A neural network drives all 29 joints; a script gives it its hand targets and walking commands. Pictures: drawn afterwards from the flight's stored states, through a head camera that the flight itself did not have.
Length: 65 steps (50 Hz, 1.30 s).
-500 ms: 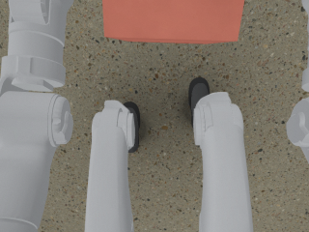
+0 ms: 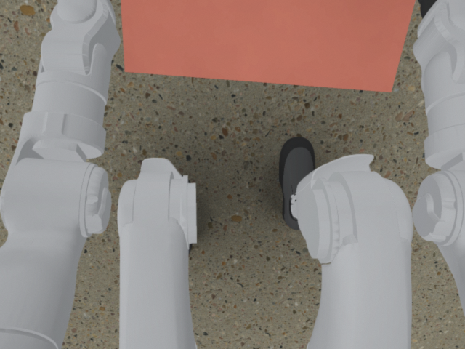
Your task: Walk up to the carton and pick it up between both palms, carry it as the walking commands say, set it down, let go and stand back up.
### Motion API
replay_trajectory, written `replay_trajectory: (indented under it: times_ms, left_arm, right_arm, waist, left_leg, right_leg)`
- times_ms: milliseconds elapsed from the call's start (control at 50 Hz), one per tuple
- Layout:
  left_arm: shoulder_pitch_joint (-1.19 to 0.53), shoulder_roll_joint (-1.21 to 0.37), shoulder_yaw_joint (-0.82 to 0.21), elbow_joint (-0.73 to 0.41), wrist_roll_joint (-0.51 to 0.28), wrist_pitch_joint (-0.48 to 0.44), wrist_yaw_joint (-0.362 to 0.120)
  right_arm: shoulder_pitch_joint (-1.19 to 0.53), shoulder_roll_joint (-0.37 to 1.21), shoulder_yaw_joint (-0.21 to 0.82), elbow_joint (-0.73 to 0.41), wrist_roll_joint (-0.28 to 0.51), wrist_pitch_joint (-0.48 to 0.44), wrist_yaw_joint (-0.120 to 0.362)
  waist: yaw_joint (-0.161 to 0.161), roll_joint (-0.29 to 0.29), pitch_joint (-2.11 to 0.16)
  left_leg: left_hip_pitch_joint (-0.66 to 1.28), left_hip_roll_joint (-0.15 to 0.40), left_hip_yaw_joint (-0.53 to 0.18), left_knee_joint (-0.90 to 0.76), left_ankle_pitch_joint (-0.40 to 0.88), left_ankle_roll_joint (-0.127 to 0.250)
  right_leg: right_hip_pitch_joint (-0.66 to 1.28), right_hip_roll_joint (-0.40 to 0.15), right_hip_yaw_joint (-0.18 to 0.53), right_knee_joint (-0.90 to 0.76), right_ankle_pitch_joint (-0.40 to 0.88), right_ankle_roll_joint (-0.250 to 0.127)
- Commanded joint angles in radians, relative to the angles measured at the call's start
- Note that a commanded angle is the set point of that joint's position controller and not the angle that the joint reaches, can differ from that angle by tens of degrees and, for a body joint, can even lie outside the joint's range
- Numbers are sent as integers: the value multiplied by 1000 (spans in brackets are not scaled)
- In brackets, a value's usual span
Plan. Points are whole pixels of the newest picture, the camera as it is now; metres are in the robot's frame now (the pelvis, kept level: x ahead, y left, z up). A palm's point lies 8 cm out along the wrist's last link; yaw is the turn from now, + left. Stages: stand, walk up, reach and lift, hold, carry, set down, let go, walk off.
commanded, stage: reach and lift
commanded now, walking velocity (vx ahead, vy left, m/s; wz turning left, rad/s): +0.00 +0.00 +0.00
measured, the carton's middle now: out of the picture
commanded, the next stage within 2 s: none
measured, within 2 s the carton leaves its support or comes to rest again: leaves its support in 1.50 s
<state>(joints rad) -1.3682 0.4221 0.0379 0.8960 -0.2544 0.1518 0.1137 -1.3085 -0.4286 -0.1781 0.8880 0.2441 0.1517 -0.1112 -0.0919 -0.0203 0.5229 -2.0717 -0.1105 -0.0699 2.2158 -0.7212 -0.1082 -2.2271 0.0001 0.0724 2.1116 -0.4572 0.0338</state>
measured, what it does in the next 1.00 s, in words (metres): stands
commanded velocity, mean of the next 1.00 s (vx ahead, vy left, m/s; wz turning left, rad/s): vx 0.00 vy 0.00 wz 0.00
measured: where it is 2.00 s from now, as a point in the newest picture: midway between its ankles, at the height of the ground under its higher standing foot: (236, 215)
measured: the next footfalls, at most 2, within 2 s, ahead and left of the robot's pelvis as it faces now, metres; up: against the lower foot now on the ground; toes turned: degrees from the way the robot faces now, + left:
none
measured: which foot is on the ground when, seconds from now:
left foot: down 0.00-1.00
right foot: down 0.00-1.00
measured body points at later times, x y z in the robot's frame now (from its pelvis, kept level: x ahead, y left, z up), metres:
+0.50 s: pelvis -0.01 +0.01 -0.01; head +0.38 -0.01 +0.21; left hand +0.55 +0.13 -0.21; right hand +0.51 -0.28 -0.20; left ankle +0.09 +0.14 -0.35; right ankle +0.14 -0.13 -0.35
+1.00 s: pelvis -0.01 +0.01 +0.00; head +0.37 -0.02 +0.21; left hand +0.56 +0.11 -0.21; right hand +0.53 -0.24 -0.20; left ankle +0.09 +0.14 -0.35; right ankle +0.14 -0.13 -0.35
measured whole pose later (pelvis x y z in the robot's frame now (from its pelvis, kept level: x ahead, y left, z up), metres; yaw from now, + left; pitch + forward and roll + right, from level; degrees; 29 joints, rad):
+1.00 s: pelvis -0.01 +0.01 +0.00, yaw +0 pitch +33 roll +1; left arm -1.49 0.37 -0.09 1.02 -0.28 0.10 0.16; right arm -1.51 -0.41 -0.12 1.13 0.29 0.06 -0.12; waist -0.09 0.01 0.52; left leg -2.12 -0.13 -0.07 2.22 -0.67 -0.10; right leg -2.24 -0.02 0.07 2.10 -0.43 0.05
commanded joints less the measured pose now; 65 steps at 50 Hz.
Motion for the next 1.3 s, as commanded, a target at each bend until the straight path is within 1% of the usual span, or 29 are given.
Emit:
replay_trajectory:
  times_ms: [0,60,140,160,220,240,260,280,300,320,340,400,440,500,540,620,660,680,700,720,740,840,940,1060,1160,1180,1200,1220,1280]
  left_arm:
    - [-369,127,4,-162,24,-69,-3]
    - [-360,140,4,-171,31,-76,0]
    - [-349,128,-9,-222,23,-70,19]
    - [-360,118,-13,-236,18,-66,21]
    - [-377,109,-26,-246,20,-57,22]
    - [-372,113,-21,-231,25,-54,21]
    - [-379,109,-27,-227,22,-52,19]
    - [-383,109,-24,-232,22,-52,17]
    - [-392,102,-31,-231,15,-47,17]
    - [-394,112,-27,-220,15,-47,16]
    - [-393,110,-31,-218,10,-47,13]
    - [-419,108,-34,-198,6,-45,10]
    - [-427,109,-36,-167,2,-46,9]
    - [-424,105,-34,-146,0,-49,8]
    - [-442,91,-41,-119,-1,-54,9]
    - [-439,73,-41,-77,10,-61,11]
    - [-439,67,-37,-75,18,-67,15]
    - [-455,58,-41,-68,15,-70,17]
    - [-453,46,-46,-75,18,-74,19]
    - [-457,45,-48,-56,21,-75,21]
    - [-473,23,-59,-77,15,-78,22]
    - [-511,-38,-118,-81,-7,-86,20]
    - [-550,-135,-174,-87,-33,-87,12]
    - [-630,-353,-243,-112,-49,-83,-30]
    - [-746,-700,-288,-137,-35,-71,-116]
    - [-753,-747,-289,-145,-34,-68,-131]
    - [-770,-779,-285,-151,-27,-62,-144]
    - [-778,-819,-293,-163,-31,-59,-156]
    - [-815,-906,-291,-167,-24,-43,-184]
  right_arm:
    - [-297,-171,-65,-103,8,-95,35]
    - [-293,-192,-65,-95,8,-110,49]
    - [-280,-219,-85,-105,27,-116,56]
    - [-281,-220,-84,-104,36,-114,59]
    - [-265,-215,-88,-56,34,-106,67]
    - [-260,-212,-87,-37,33,-103,69]
    - [-271,-222,-93,-34,29,-104,69]
    - [-278,-215,-89,-35,23,-103,68]
    - [-287,-227,-91,-32,20,-104,68]
    - [-288,-218,-86,-23,20,-102,66]
    - [-300,-218,-91,-29,13,-103,63]
    - [-349,-209,-67,-24,15,-103,60]
    - [-368,-207,-64,-10,11,-105,53]
    - [-391,-196,-49,-23,10,-111,45]
    - [-408,-182,-37,-1,10,-112,40]
    - [-426,-148,-9,16,18,-116,31]
    - [-433,-132,3,19,22,-120,24]
    - [-447,-122,10,24,26,-123,22]
    - [-437,-110,14,33,30,-125,21]
    - [-444,-106,21,46,31,-125,19]
    - [-458,-80,33,31,40,-127,19]
    - [-466,-45,51,62,45,-135,7]
    - [-479,13,63,100,38,-138,12]
    - [-596,217,138,69,46,-130,70]
    - [-736,573,242,30,47,-101,164]
    - [-753,624,251,17,46,-95,179]
    - [-766,659,256,13,44,-86,192]
    - [-781,709,267,1,45,-79,204]
    - [-814,794,279,-20,41,-60,236]
  waist:
    - [-30,143,-1667]
    - [-33,132,-1679]
    - [-58,143,-1731]
    - [-57,155,-1740]
    - [-66,182,-1694]
    - [-61,184,-1670]
    - [-76,181,-1663]
    - [-69,176,-1662]
    - [-85,175,-1652]
    - [-81,165,-1645]
    - [-91,159,-1639]
    - [-79,140,-1626]
    - [-83,131,-1606]
    - [-71,117,-1598]
    - [-74,102,-1587]
    - [-56,98,-1586]
    - [-38,90,-1606]
    - [-44,80,-1605]
    - [-35,88,-1606]
    - [-39,83,-1601]
    - [-34,87,-1622]
    - [-63,112,-1647]
    - [-94,141,-1638]
    - [-96,145,-1640]
    - [-86,131,-1630]
    - [-91,124,-1637]
    - [-83,132,-1634]
    - [-90,118,-1642]
    - [-99,130,-1646]
  left_leg:
    - [386,52,154,-234,412,41]
    - [408,54,151,-214,459,38]
    - [461,51,142,-209,502,32]
    - [472,50,141,-208,506,31]
    - [474,51,137,-223,486,29]
    - [460,53,139,-226,473,30]
    - [449,56,141,-226,450,32]
    - [444,51,141,-228,445,33]
    - [442,53,142,-229,438,31]
    - [434,55,142,-231,427,36]
    - [420,52,141,-232,410,38]
    - [395,51,148,-236,374,41]
    - [370,49,150,-241,347,42]
    - [346,47,153,-242,338,43]
    - [331,46,150,-249,322,45]
    - [305,44,158,-249,313,44]
    - [297,43,161,-244,321,44]
    - [290,42,158,-248,314,45]
    - [287,40,163,-249,320,42]
    - [283,42,161,-252,320,42]
    - [286,35,163,-249,324,42]
    - [318,34,166,-246,343,37]
    - [371,25,157,-255,353,32]
    - [414,16,142,-259,398,33]
    - [364,-13,154,-245,401,47]
    - [357,-19,155,-238,401,50]
    - [342,-20,161,-237,398,49]
    - [330,-25,163,-231,399,54]
    - [317,-28,164,-226,379,56]
  right_leg:
    - [909,-20,-121,-54,509,-15]
    - [887,-23,-123,-36,534,-10]
    - [877,-22,-133,-21,561,-14]
    - [874,-23,-128,-23,560,-18]
    - [834,-30,-130,-33,521,-23]
    - [829,-32,-127,-34,509,-22]
    - [828,-34,-129,-35,497,-23]
    - [835,-36,-128,-37,489,-21]
    - [829,-34,-129,-46,484,-25]
    - [837,-36,-129,-44,477,-23]
    - [839,-36,-130,-46,463,-23]
    - [867,-38,-124,-60,444,-25]
    - [876,-38,-123,-68,431,-23]
    - [892,-34,-122,-75,429,-22]
    - [908,-34,-122,-78,424,-22]
    - [930,-27,-120,-85,425,-18]
    - [948,-24,-116,-80,445,-17]
    - [963,-22,-117,-83,446,-16]
    - [968,-18,-112,-84,457,-18]
    - [972,-17,-112,-84,462,-18]
    - [984,-16,-111,-84,465,-20]
    - [989,-5,-115,-89,480,-23]
    - [945,-4,-125,-99,446,-28]
    - [890,-5,-142,-94,435,-28]
    - [909,14,-148,-82,438,-23]
    - [907,18,-152,-73,437,-23]
    - [909,21,-151,-69,433,-23]
    - [912,26,-154,-64,437,-21]
    - [897,31,-157,-57,417,-22]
